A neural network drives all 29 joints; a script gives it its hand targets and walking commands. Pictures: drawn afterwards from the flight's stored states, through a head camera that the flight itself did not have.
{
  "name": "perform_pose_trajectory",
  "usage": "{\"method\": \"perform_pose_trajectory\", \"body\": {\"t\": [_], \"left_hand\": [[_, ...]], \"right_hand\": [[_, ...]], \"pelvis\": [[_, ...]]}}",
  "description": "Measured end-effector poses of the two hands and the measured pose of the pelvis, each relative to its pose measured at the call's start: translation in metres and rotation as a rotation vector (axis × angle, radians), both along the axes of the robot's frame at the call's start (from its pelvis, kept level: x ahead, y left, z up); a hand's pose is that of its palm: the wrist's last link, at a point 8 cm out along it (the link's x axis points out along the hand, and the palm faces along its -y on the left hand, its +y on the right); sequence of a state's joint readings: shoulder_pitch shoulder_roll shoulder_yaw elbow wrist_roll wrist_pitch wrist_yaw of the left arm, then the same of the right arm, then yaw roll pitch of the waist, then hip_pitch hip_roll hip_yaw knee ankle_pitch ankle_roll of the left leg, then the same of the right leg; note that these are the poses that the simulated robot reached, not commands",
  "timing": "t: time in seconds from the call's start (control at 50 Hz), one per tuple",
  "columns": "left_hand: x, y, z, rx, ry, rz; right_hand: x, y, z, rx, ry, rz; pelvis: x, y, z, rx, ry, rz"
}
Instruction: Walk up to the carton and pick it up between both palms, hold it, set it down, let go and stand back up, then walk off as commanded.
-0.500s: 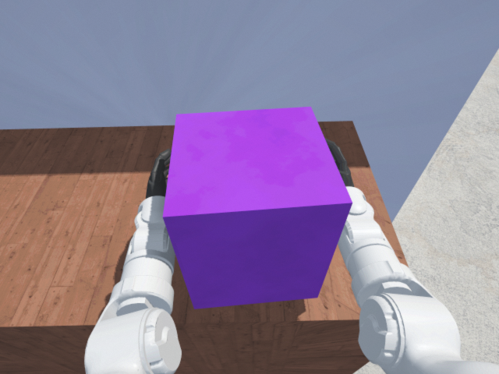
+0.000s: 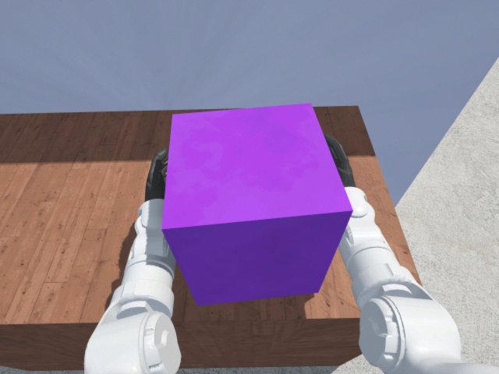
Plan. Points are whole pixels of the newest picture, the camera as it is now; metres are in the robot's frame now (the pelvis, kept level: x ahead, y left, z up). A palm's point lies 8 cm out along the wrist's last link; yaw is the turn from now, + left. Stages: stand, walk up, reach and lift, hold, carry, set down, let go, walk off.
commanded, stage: set down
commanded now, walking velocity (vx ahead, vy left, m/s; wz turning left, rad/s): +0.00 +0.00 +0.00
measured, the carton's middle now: (250, 210) +0.37 +0.02 +0.05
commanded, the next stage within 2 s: none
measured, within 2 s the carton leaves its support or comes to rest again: rests again in 0.18 s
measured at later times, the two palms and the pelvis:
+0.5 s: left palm (166, 206) +0.38 +0.16 +0.04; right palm (349, 189) +0.41 -0.15 +0.04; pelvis -0.02 +0.00 +0.00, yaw +0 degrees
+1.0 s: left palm (155, 265) +0.28 +0.16 +0.03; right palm (380, 246) +0.30 -0.18 +0.04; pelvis -0.07 +0.00 +0.00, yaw +0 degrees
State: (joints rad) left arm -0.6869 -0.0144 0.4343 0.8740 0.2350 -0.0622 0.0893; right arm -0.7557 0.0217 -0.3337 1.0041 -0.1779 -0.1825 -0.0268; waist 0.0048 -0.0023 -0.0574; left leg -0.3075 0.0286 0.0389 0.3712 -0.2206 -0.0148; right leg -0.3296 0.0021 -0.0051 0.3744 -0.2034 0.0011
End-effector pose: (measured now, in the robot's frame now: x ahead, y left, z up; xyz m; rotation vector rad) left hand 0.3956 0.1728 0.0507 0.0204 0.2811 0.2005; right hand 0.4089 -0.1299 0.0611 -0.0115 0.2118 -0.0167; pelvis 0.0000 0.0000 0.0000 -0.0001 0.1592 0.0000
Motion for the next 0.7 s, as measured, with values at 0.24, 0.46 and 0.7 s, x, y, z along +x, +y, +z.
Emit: {"method": "perform_pose_trajectory", "body": {"t": [0.24,0.46,0.7], "left_hand": [[0.004,-0.007,-0.015,-0.082,0.09,0.046],[-0.008,-0.011,-0.014,-0.087,0.097,0.056],[-0.045,-0.008,-0.018,-0.091,0.088,0.036]], "right_hand": [[0.022,-0.006,0.001,0.059,0.053,-0.005],[0.008,-0.017,-0.014,0.055,0.077,0.003],[-0.05,-0.039,-0.033,0.05,0.075,-0.026]], "pelvis": [[-0.006,0.003,-0.002,-0.004,0.089,-0.001],[-0.017,-0.004,-0.003,0.003,0.127,-0.004],[-0.039,-0.003,-0.004,-0.003,0.097,-0.006]]}}
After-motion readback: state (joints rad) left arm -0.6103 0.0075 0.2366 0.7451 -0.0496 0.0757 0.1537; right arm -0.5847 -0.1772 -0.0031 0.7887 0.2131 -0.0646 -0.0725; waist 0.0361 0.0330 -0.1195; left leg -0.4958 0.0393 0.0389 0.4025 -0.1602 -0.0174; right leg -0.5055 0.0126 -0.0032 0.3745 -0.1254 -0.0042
